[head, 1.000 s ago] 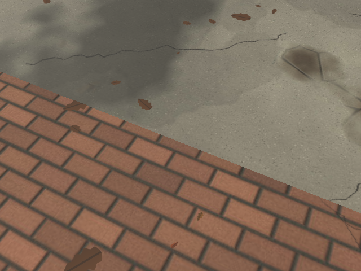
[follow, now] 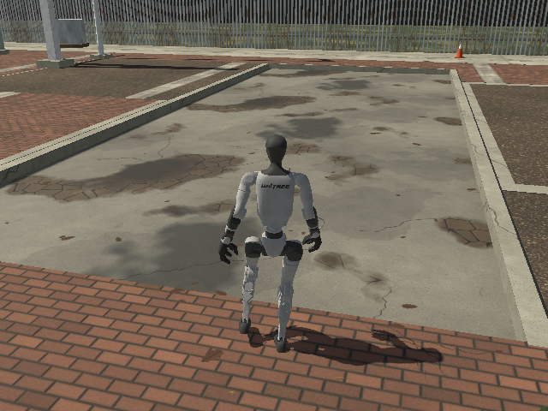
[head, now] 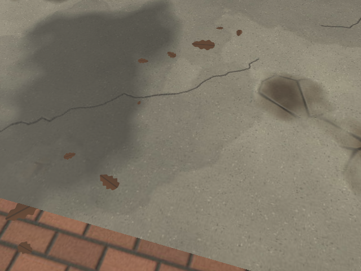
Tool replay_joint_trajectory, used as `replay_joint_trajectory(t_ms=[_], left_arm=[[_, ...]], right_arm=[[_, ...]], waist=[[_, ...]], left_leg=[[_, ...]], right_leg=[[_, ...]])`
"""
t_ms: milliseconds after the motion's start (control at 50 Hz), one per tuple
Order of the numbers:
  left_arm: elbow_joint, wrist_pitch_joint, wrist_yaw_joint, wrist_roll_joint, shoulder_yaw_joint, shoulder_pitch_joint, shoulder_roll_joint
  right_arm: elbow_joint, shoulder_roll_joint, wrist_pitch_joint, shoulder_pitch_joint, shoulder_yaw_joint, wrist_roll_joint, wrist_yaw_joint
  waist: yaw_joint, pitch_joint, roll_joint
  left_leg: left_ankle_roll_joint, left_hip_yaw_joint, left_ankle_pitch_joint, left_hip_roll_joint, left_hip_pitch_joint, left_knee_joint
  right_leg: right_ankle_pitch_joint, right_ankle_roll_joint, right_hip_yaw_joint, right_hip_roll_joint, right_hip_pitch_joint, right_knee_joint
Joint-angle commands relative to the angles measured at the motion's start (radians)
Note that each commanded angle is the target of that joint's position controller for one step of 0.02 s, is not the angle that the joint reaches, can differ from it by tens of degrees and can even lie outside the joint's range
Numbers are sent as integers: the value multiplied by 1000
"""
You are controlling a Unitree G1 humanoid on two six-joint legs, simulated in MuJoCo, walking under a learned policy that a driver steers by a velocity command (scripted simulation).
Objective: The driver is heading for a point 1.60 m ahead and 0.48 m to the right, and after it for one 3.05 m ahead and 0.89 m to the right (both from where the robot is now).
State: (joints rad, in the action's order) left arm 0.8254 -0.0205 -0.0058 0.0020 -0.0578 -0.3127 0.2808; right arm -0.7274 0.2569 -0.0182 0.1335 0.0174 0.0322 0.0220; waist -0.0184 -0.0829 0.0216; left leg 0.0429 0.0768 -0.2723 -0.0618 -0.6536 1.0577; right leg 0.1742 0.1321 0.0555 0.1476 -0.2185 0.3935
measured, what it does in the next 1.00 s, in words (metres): steps on the spot, turning right: left foot, then right foot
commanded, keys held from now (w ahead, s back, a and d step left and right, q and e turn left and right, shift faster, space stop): e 0.86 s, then no key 0.14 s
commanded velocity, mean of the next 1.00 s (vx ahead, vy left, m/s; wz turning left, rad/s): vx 0.04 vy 0.00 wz -0.56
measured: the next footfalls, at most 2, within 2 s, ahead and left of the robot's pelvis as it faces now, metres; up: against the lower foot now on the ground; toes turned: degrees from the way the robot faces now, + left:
left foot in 0.26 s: +0.20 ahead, +0.12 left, +0.00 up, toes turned -15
right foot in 0.70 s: +0.04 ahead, -0.05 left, +0.00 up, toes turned -26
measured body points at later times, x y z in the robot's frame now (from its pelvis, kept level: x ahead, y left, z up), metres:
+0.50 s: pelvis +0.08 +0.05 +0.00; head +0.12 +0.07 +0.45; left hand +0.29 +0.29 -0.12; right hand +0.13 -0.24 -0.09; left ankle +0.17 +0.13 -0.74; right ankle +0.00 -0.05 -0.65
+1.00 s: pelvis +0.04 +0.03 +0.00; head +0.04 +0.00 +0.45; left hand +0.29 +0.20 -0.09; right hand -0.02 -0.27 -0.12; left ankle +0.13 +0.15 -0.68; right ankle +0.00 -0.03 -0.74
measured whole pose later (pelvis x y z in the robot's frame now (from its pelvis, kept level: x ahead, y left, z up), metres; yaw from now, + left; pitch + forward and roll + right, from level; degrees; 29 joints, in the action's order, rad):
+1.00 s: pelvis +0.04 +0.03 +0.00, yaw -34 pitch +1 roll +1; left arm 0.67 0.04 0.00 0.01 -0.04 -0.27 0.28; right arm -0.71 0.31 0.08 0.22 0.06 0.02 0.01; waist -0.01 -0.03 0.04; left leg 0.04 0.02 -0.35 -0.01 -0.50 0.97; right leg 0.20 0.08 0.12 0.10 -0.23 0.42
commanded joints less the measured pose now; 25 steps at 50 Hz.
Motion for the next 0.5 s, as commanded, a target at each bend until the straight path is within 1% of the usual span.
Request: replay_joint_trajectory(t_ms=[20, 40, 80, 120, 160, 200, 220, 240, 260, 280, 300, 320, 340, 360, 380, 400, 440, 500], left_arm=[[-69, 1, 11, -5, -33, -32, 141], [-72, 8, 15, -5, -34, -44, 143], [-85, 23, 21, -1, -38, -63, 153], [-96, 36, 25, 7, -42, -74, 159], [-111, 44, 28, 15, -46, -65, 166], [-133, 48, 28, 18, -49, -26, 174], [-147, 47, 27, 14, -52, 10, 181], [-162, 45, 26, 3, -51, 56, 179], [-186, 38, 22, -13, -40, 58, 145], [-206, 38, 24, -23, -25, -66, 67], [-173, 52, 32, 21, -42, -104, 153], [-157, 61, 30, 31, -51, -68, 171], [-157, 69, 21, 26, -50, -22, 164], [-165, 81, 10, 17, -49, 1, 153], [-170, 91, -1, 10, -45, 4, 145], [-165, 96, -6, 5, -41, -1, 140], [-174, 103, -8, -1, -37, 19, 132], [-196, 113, -13, 5, -28, 69, 118]], right_arm=[[41, 72, 17, 84, 15, -5, 3], [52, 76, 20, 57, 15, -7, 3], [70, 89, 22, 13, 14, -12, 4], [87, 98, 19, -22, 12, -15, 7], [99, 109, 10, -36, 11, -18, 11], [98, 119, -1, -3, 10, -23, 14], [92, 122, -7, 36, 10, -26, 17], [80, 122, -16, 95, 10, -21, 21], [75, 163, -27, 157, 19, -8, 30], [102, 273, -13, 127, 40, -16, 36], [93, 217, 6, 173, 36, -38, 27], [107, 159, 13, 155, 22, -34, 25], [118, 120, 19, 102, 12, -27, 25], [126, 114, 24, 58, 10, -20, 27], [130, 125, 24, 40, 14, -12, 29], [131, 128, 23, 38, 17, -4, 27], [127, 132, 18, 61, 24, -3, 23], [118, 144, 16, 89, 35, -4, 19]], waist=[[21, 162, -93], [8, 165, -101], [-15, 162, -111], [-31, 147, -113], [-35, 128, -115], [-16, 116, -121], [9, 114, -127], [54, 112, -120], [68, 165, -35], [-12, 239, 254], [8, 284, 211], [4, 222, 93], [-3, 172, 48], [-16, 146, 75], [-18, 137, 126], [-17, 146, 137], [-7, 156, 130], [12, 152, 129]], left_leg=[[13, -69, 94, 44, 95, -84], [11, -63, 113, 45, 88, -113], [6, -47, 120, 49, 69, -167], [1, -31, 87, 59, 58, -214], [-11, -14, 32, 72, 73, -271], [-31, 5, -4, 85, 153, -373], [-46, 7, 9, 95, 235, -459], [-62, 8, 104, 93, 361, -608], [-99, 110, 260, -39, 536, -687], [-234, 413, 676, -334, 704, -681], [-332, 511, 792, -394, 668, -667], [-327, 410, 727, -344, 615, -672], [-292, 291, 624, -272, 552, -693], [-257, 202, 526, -213, 513, -721], [-246, 135, 508, -171, 482, -731], [-242, 88, 504, -149, 470, -734], [-249, 51, 473, -157, 474, -741], [-265, 39, 322, -189, 490, -765]], right_leg=[[-894, 63, 138, -213, 48, 5], [-863, 50, 159, -214, 65, 15], [-803, 44, 212, -229, 104, 32], [-763, 57, 269, -248, 137, 55], [-748, 74, 323, -263, 150, 86], [-693, 64, 382, -259, 132, 115], [-623, 42, 401, -238, 100, 130], [-526, 3, 402, -195, 40, 173], [-322, -48, 353, -141, -45, 302], [370, -101, 138, 46, -218, 559], [570, -112, 61, 35, -277, 728], [490, -124, 68, -9, -296, 819], [404, -140, 56, -37, -295, 836], [345, -156, 47, -58, -288, 832], [302, -172, 27, -62, -275, 843], [275, -183, 10, -56, -261, 848], [258, -192, -4, -58, -260, 824], [257, -185, -21, -86, -271, 723]])
Velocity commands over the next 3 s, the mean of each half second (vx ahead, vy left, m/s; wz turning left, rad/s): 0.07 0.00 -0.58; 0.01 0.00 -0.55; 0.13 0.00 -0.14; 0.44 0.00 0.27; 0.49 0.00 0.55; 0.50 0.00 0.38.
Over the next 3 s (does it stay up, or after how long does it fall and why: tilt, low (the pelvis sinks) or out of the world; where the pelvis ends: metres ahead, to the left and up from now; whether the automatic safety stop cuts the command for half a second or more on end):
stays up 0.74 -0.33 -0.16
